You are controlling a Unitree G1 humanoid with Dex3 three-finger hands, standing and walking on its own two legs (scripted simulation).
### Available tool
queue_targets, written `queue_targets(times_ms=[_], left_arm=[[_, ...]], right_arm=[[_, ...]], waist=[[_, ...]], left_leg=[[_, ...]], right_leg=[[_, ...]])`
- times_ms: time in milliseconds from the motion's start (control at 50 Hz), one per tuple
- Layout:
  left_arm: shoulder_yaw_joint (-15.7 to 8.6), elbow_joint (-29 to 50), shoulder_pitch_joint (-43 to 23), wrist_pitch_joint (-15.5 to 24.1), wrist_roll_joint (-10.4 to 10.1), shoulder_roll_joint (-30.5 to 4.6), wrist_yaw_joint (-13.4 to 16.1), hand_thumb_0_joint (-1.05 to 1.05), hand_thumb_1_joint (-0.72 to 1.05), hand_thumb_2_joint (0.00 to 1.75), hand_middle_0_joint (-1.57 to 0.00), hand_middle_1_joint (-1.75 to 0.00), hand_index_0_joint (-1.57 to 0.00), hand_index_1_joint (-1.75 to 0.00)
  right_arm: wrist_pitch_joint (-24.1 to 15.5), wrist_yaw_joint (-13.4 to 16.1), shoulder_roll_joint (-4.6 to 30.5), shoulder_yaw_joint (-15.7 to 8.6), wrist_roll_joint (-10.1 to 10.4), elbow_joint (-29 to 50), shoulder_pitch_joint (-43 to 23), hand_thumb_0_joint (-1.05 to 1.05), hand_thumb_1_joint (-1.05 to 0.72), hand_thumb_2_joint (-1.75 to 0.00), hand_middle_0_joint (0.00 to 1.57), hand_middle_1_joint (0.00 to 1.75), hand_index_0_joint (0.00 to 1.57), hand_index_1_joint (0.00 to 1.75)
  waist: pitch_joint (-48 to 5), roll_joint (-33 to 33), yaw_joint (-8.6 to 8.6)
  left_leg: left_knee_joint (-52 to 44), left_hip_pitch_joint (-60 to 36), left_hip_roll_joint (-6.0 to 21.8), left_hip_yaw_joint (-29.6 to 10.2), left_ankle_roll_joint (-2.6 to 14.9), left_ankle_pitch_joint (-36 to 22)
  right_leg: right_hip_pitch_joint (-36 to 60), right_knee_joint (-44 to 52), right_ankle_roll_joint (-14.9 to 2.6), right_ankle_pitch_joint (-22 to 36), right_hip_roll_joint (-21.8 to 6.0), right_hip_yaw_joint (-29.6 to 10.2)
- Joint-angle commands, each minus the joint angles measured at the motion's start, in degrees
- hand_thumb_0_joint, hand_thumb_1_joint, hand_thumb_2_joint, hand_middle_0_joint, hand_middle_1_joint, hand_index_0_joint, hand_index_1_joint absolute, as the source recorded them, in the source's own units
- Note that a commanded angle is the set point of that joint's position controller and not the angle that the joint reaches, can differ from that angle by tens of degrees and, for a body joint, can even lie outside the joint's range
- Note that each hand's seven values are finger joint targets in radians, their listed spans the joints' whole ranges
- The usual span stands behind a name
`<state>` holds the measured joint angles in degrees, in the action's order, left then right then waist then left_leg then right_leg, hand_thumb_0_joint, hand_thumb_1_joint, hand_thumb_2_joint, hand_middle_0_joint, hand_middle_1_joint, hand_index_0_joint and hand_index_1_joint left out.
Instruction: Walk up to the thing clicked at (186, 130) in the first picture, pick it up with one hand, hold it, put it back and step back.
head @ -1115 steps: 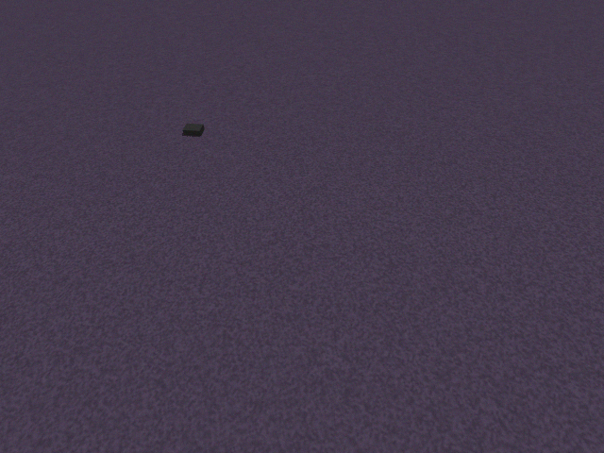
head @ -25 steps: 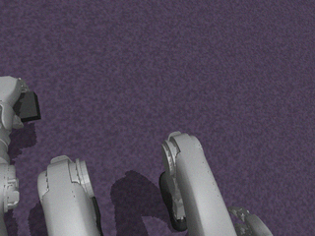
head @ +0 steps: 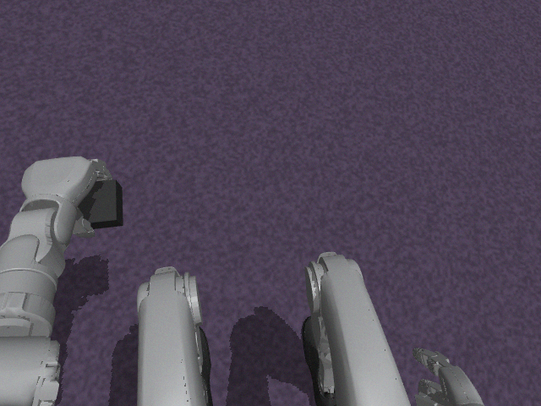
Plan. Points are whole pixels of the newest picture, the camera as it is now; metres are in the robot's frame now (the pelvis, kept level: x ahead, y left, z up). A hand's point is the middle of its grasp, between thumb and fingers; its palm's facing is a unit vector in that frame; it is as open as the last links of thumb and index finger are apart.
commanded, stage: lift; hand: left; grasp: from above
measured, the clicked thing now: (86, 206) +0.44 +0.29 -0.14
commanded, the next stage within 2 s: hold in 1.10 s
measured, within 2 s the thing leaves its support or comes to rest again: neither
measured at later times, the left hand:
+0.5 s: hand out of the picture +0.35 +0.27 +0.12, palm faces -0.42 -0.10 -0.90, open 9.6 cm
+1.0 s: hand out of the picture +0.36 +0.25 +0.23, palm faces -0.43 -0.09 -0.90, open 9.6 cm
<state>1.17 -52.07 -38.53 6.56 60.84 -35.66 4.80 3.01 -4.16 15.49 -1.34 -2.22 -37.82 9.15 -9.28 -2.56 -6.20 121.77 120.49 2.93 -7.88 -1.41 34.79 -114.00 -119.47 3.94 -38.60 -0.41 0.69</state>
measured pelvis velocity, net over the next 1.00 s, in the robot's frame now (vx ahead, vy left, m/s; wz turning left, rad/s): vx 0.05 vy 0.00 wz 0.07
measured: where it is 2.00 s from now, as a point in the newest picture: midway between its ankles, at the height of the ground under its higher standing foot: (262, 387)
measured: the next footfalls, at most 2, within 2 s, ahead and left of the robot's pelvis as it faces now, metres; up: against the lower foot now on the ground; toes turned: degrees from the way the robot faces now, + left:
none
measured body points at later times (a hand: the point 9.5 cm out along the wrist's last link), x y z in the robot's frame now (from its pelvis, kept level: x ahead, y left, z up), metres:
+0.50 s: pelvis +0.01 +0.00 +0.18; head +0.12 +0.02 +0.62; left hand +0.37 +0.28 +0.17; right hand +0.16 -0.25 +0.06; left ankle +0.10 +0.14 -0.38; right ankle +0.10 -0.15 -0.38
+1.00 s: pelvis +0.05 +0.00 +0.30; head +0.11 +0.00 +0.75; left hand +0.38 +0.25 +0.28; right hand +0.17 -0.26 +0.18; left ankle +0.10 +0.14 -0.38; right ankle +0.10 -0.15 -0.38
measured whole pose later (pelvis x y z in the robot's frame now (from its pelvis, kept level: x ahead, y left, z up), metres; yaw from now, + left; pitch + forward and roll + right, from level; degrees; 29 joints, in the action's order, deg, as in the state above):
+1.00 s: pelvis +0.05 +0.00 +0.30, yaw +4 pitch +11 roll -1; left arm 10.7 -46.7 -19.4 0.8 57.6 -23.2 7.4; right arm 0.8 3.5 13.7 -2.5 2.1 -42.1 13.9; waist -5.7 -2.1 -2.8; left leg 55.4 44.8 4.1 0.7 -1.2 22.0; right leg -42.1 -54.3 2.8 -23.6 -2.0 -0.7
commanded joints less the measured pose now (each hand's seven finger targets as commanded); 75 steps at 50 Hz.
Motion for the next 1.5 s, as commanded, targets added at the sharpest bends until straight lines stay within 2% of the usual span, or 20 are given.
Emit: queue_targets(times_ms=[0,180,220,280,300,340,360,440,560,700,760,800,840,920,980,1040,1140,1200,1300,1480], left_arm=[[-4.0,15.1,-15.5,-0.9,-1.8,-14.2,1.2,0.0,0.78,0.54,-1.07,-0.53,-1.11,-0.49],[-3.4,25.0,-6.2,-3.9,-4.2,-11.7,-0.6,0.0,0.75,0.55,-1.07,-0.48,-1.09,-0.46],[-2.1,27.0,-5.3,-4.5,-4.2,-10.5,-1.0,0.0,0.74,0.55,-1.07,-0.49,-1.09,-0.47],[-1.2,27.5,-1.0,-5.2,-4.7,-8.7,-1.3,0.0,0.72,0.52,-1.05,-0.47,-1.07,-0.45],[-2.5,28.0,-0.4,-5.3,-4.9,-10.0,-1.3,0.0,0.72,0.52,-1.05,-0.47,-1.07,-0.45],[-0.7,28.2,-0.1,-5.4,-4.9,-7.9,-1.5,0.0,0.73,0.52,-1.07,-0.46,-1.08,-0.45],[-1.3,28.8,0.2,-5.3,-4.9,-8.5,-1.4,0.0,0.73,0.52,-1.07,-0.46,-1.09,-0.45],[0.4,26.1,3.3,-5.3,-5.1,-5.8,-1.0,0.0,0.73,0.52,-1.07,-0.46,-1.09,-0.45],[1.4,22.7,3.8,-4.4,-4.7,-4.1,0.2,0.0,0.73,0.51,-1.07,-0.45,-1.09,-0.43],[3.6,17.8,2.9,-4.4,-3.1,-1.2,2.8,0.0,0.71,0.53,-1.06,-0.48,-1.07,-0.46],[2.8,16.4,1.8,-4.7,-3.4,-1.8,4.1,0.0,0.75,0.54,-1.09,-0.46,-1.11,-0.45],[4.4,15.1,2.8,-5.0,-3.4,0.1,4.4,0.0,0.77,0.56,-1.12,-0.45,-1.13,-0.44],[3.5,15.2,2.7,-5.2,-3.1,-1.4,4.7,0.0,0.76,0.56,-1.11,-0.45,-1.12,-0.44],[4.9,14.7,2.3,-5.9,-3.2,0.5,5.0,0.0,0.73,0.55,-1.08,-0.45,-1.09,-0.44],[4.2,14.7,1.7,-6.1,-3.5,-0.3,4.9,0.0,0.7,0.56,-1.08,-0.43,-1.08,-0.43],[5.6,13.8,2.9,-6.3,-3.6,1.5,4.6,0.0,0.71,0.58,-1.09,-0.43,-1.09,-0.43],[5.4,15.3,1.8,-6.1,-3.4,0.8,3.1,0.0,0.71,0.59,-1.08,-0.46,-1.09,-0.45],[6.3,14.9,2.9,-6.1,-3.9,2.5,2.5,0.0,0.73,0.56,-1.08,-0.46,-1.09,-0.45],[5.2,16.6,2.2,-5.1,-2.9,0.1,0.9,0.0,0.72,0.58,-1.08,-0.46,-1.09,-0.45],[5.7,19.4,2.0,-4.9,-3.1,0.7,-0.9,0.0,0.72,0.6,-1.06,-0.48,-1.08,-0.46]], right_arm=[[-0.5,1.6,11.2,-4.6,0.8,4.1,7.3,0.0,-0.9,-0.9,0.2,0.3,0.2,0.3],[0.1,4.5,10.0,-4.2,2.2,5.5,3.9,0.0,-0.89,-0.9,0.2,0.3,0.2,0.3],[0.3,5.0,9.5,-4.1,2.5,5.4,3.7,0.0,-0.89,-0.9,0.2,0.3,0.2,0.3],[0.1,5.8,8.8,-3.7,2.9,5.1,2.8,0.0,-0.9,-0.9,0.2,0.3,0.2,0.3],[0.0,6.1,8.8,-3.5,3.0,5.0,2.4,0.0,-0.9,-0.9,0.2,0.3,0.2,0.3],[-0.3,6.6,8.3,-3.4,3.1,4.7,2.0,0.0,-0.9,-0.9,0.2,0.3,0.2,0.3],[-0.5,6.8,8.3,-3.2,3.3,4.8,1.8,0.0,-0.9,-0.9,0.2,0.3,0.2,0.3],[-1.6,7.6,7.4,-2.9,3.7,4.4,1.7,0.0,-0.9,-0.9,0.2,0.3,0.2,0.3],[-3.5,8.2,7.0,-2.9,4.0,3.3,2.1,0.0,-0.9,-0.9,0.2,0.3,0.2,0.3],[-4.3,8.3,6.3,-3.1,4.1,2.2,3.7,0.0,-0.9,-0.9,0.2,0.3,0.2,0.3],[-4.6,8.2,6.3,-3.2,3.9,1.9,4.1,0.0,-0.9,-0.9,0.2,0.3,0.2,0.3],[-4.6,8.1,6.1,-3.3,4.1,2.1,3.7,0.0,-0.9,-0.9,0.2,0.3,0.2,0.3],[-4.5,8.1,6.2,-3.4,4.2,2.2,3.7,0.0,-0.9,-0.9,0.2,0.3,0.2,0.3],[-4.3,8.0,6.0,-3.7,4.3,1.7,4.3,0.0,-0.9,-0.9,0.2,0.3,0.2,0.3],[-4.0,7.9,6.3,-3.9,4.2,1.8,4.4,0.0,-0.9,-0.9,0.2,0.3,0.2,0.3],[-3.8,7.8,6.0,-3.9,4.4,1.7,4.0,0.0,-0.9,-0.9,0.2,0.3,0.2,0.3],[-3.3,7.8,6.1,-4.2,4.5,1.3,4.5,0.0,-0.9,-0.9,0.2,0.3,0.2,0.3],[-3.0,7.7,6.3,-4.2,4.7,1.9,3.8,0.0,-0.89,-0.89,0.2,0.3,0.2,0.3],[-2.5,7.8,6.6,-4.3,4.8,2.3,3.1,0.0,-0.89,-0.89,0.2,0.3,0.2,0.3],[-1.7,7.6,6.7,-4.5,5.1,3.8,2.6,0.0,-0.89,-0.89,0.2,0.3,0.2,0.3]], waist=[[-35.3,-8.4,-0.41],[-34.2,-8.7,1.34],[-33.8,-8.2,1.17],[-30.9,-7.0,1.12],[-29.7,-6.7,1.61],[-26.7,-6.8,1.06],[-26.4,-6.6,1.66],[-21.7,-3.6,1.39],[-17.5,-2.1,2.0],[-15.7,-1.5,2.48],[-14.1,-2.3,3.2],[-13.1,-0.3,2.96],[-13.3,-0.4,3.56],[-13.1,0.1,3.3],[-13.1,0.5,3.58],[-11.2,0.8,3.75],[-12.7,1.1,4.06],[-10.6,1.2,3.9],[-9.8,-0.3,4.66],[-10.2,0.8,4.99]], left_leg=[[-20.0,-35.1,-1.9,4.4,2.73,-0.4],[-33.0,-48.6,-1.3,3.7,2.15,-1.4],[-35.3,-51.5,-1.2,4.3,2.1,-2.4],[-39.5,-55.0,-1.2,4.4,2.02,-3.1],[-41.5,-56.3,-1.0,4.0,1.99,-2.1],[-44.7,-58.2,-0.9,4.0,1.92,-0.9],[-46.7,-60.0,-0.8,3.7,1.89,-0.4],[-51.6,-63.7,-1.1,4.6,1.85,-1.6],[-59.1,-70.1,-1.2,5.0,1.62,-2.5],[-65.8,-78.8,-1.9,6.7,1.33,-10.8],[-69.4,-81.4,-2.0,7.1,1.18,-10.7],[-71.1,-83.2,-2.1,7.4,1.25,-12.2],[-72.4,-84.7,-2.7,8.2,1.32,-14.1],[-75.1,-89.1,-2.6,8.0,1.21,-19.0],[-77.3,-91.8,-2.8,8.3,1.2,-20.4],[-79.9,-93.9,-2.7,8.5,1.15,-20.9],[-81.5,-97.7,-3.1,9.1,1.27,-27.1],[-83.6,-99.6,-2.8,9.5,1.16,-26.5],[-86.0,-101.4,-2.7,9.5,0.89,-27.1],[-87.3,-105.5,-2.8,10.3,1.12,-34.1]], right_leg=[[18.4,20.2,-5.49,5.5,2.0,4.7],[30.0,29.8,-5.01,7.5,1.5,3.9],[33.0,32.8,-4.92,8.3,1.6,3.6],[37.3,36.7,-4.81,9.0,1.7,3.2],[38.9,38.2,-4.75,8.3,1.7,3.1],[40.7,40.8,-4.71,7.7,1.8,2.8],[42.6,42.3,-4.76,7.2,1.9,2.8],[48.7,49.4,-4.73,7.2,1.8,1.8],[56.7,57.6,-4.75,7.3,1.9,0.5],[65.5,65.6,-4.52,14.0,2.2,0.0],[69.2,68.7,-4.37,14.2,2.0,-0.2],[71.2,70.8,-4.25,15.3,2.1,-0.3],[74.0,72.8,-4.11,16.9,1.9,-0.7],[77.6,75.3,-3.86,22.0,1.9,-0.9],[80.8,77.5,-3.71,23.5,1.7,-1.0],[82.2,79.7,-3.72,23.7,1.9,-0.9],[87.0,81.6,-3.42,30.2,1.8,-1.3],[86.9,83.2,-3.68,29.2,1.9,-0.9],[88.8,84.5,-3.95,28.6,2.2,-0.4],[92.9,86.0,-3.71,35.2,2.3,-0.4]])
